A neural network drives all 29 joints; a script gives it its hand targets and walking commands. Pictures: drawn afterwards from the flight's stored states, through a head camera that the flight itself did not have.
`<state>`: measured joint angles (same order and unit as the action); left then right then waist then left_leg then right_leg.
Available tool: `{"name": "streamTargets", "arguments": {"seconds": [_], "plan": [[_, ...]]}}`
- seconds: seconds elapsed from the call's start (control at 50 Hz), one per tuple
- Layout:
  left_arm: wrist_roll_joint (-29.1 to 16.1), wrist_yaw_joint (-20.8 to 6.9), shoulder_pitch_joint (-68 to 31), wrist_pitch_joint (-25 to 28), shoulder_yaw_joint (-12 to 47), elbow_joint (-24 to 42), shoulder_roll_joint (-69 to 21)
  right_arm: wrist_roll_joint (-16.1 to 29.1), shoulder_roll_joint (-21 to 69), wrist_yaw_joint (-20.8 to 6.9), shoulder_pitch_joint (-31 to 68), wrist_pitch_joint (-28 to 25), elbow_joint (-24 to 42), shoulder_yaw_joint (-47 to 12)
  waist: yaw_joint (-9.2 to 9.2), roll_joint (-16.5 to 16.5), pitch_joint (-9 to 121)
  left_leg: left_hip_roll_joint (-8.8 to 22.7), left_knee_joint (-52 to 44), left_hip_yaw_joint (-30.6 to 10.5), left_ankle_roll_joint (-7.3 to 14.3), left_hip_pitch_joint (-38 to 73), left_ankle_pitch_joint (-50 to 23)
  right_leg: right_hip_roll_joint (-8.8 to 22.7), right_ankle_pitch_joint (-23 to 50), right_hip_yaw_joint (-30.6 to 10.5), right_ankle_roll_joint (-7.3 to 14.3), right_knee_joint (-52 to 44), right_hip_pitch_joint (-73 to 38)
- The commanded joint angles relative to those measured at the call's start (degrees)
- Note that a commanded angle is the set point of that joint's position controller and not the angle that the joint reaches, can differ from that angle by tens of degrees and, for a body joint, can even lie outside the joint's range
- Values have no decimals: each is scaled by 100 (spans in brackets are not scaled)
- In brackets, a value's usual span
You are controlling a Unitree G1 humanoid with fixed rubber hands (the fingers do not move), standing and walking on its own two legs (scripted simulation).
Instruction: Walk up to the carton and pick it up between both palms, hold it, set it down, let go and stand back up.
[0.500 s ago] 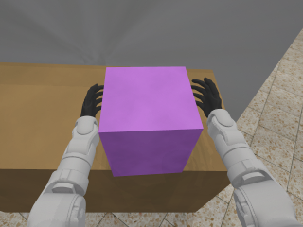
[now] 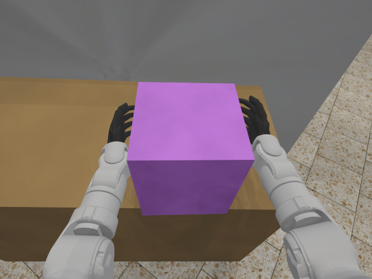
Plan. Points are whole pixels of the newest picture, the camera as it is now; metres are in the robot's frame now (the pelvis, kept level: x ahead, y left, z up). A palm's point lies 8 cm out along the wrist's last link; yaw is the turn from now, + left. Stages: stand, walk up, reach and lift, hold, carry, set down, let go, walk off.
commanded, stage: reach and lift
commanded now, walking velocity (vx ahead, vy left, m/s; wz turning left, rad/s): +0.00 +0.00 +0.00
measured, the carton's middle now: (186, 153) +0.40 +0.03 +0.03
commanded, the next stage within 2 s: none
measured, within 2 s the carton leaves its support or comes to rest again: leaves its support in 0.90 s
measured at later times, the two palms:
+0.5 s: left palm (118, 140) +0.40 +0.18 +0.07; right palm (258, 132) +0.42 -0.13 +0.10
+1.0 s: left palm (119, 146) +0.37 +0.17 +0.08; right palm (263, 139) +0.40 -0.13 +0.11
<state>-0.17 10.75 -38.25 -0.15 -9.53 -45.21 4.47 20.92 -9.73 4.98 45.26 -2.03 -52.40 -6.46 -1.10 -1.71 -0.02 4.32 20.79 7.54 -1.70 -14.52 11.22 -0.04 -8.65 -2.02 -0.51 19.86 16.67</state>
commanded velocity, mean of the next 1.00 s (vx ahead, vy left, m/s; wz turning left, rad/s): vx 0.00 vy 0.00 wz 0.00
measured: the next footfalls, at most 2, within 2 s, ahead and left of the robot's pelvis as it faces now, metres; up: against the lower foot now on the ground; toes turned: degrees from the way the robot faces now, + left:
none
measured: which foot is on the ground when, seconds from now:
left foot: down 0.00-1.00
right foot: down 0.00-1.00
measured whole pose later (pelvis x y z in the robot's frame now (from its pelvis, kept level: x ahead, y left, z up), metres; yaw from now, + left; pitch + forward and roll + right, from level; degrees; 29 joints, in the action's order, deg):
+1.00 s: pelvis -0.01 +0.00 +0.00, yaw +0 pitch +4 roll +0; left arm 8.0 9.9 -36.0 -0.7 -16.3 -42.8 -0.9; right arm 9.5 -6.0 7.2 43.0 -5.8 -53.9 -0.5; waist -1.1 -1.7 2.5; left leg 4.7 21.3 7.5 -1.9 -14.7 10.4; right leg -0.4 -7.4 -2.0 -0.5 19.8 16.7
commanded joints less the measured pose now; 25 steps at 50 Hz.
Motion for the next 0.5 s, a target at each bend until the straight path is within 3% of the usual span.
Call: {"name": "streamTargets", "arguments": {"seconds": [0.0,0.3,0.48], "plan": [[342,-38,-2346,115,-263,638,-638,-500,252,-22,2232,-59,213,142,-900,698,3640,-296,640,-198,-298,871,-3087,-454,1220,261,304,-60,-295],[464,-40,-2369,143,-288,779,-930,-612,538,-62,2227,-54,188,160,-891,723,3649,-284,664,-211,-342,971,-3252,-449,1171,271,313,-81,-251],[923,-307,-2405,367,-432,827,-1512,-1163,1284,-306,2134,-254,90,328,-872,685,3587,-306,532,-138,-350,1154,-3413,-385,1264,335,294,-165,-519]]}}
